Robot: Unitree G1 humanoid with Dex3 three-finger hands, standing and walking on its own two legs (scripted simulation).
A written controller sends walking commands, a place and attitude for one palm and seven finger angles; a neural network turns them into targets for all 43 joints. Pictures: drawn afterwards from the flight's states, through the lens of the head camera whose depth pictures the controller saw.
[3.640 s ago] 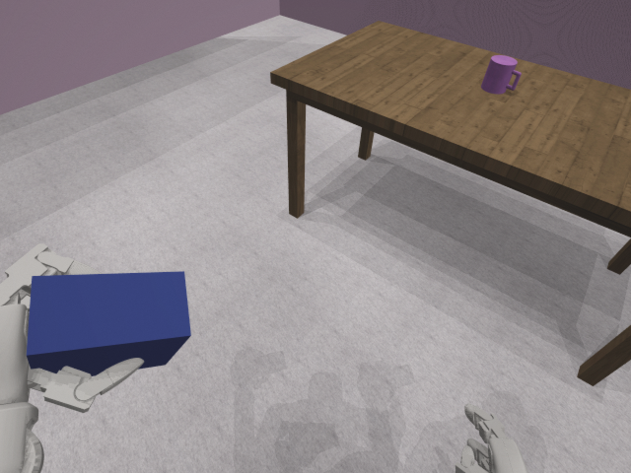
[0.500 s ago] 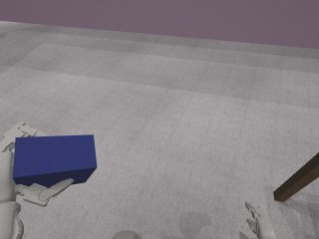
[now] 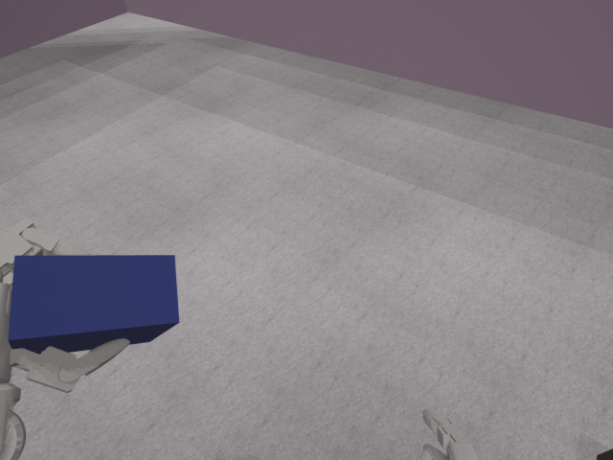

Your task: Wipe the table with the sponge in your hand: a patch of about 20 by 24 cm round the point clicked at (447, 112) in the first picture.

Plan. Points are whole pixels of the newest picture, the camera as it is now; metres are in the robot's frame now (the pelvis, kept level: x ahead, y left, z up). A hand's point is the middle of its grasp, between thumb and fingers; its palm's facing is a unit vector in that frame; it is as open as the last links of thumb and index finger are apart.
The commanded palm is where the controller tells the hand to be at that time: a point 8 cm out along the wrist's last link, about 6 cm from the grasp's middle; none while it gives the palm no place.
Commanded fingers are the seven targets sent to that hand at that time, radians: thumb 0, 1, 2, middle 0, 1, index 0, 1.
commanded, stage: walk to a spot facing it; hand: left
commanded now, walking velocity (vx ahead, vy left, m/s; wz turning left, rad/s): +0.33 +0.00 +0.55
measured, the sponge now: (118, 305) +0.22 +0.21 +0.17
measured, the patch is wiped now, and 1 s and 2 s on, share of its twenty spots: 0.00 0.00 0.00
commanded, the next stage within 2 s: turn to face it in 1.10 s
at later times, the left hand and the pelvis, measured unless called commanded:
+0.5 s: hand (16, 303) +0.21 +0.30 +0.18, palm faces +0.63 -0.69 -0.36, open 10.5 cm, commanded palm +0.13 +0.32 +0.19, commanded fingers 0.00 0.10 1.30 -1.20 -1.60 -1.20 -1.60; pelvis +0.05 +0.01 -0.01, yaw +14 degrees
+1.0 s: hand (47, 259) +0.26 +0.29 +0.18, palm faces +0.70 -0.57 -0.44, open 10.4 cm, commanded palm +0.18 +0.32 +0.19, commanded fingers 0.00 0.10 1.30 -1.20 -1.60 -1.20 -1.60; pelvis +0.16 -0.01 +0.01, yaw +27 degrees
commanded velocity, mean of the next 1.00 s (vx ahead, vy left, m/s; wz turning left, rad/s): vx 0.33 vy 0.00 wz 0.42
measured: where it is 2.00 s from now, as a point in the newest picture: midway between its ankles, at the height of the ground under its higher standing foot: outside the picture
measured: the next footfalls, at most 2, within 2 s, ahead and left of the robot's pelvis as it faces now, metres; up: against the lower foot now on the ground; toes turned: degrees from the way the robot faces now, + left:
left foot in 0.44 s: +0.08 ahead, +0.16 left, +0.00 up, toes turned +22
right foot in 0.74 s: +0.24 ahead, -0.10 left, +0.00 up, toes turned +9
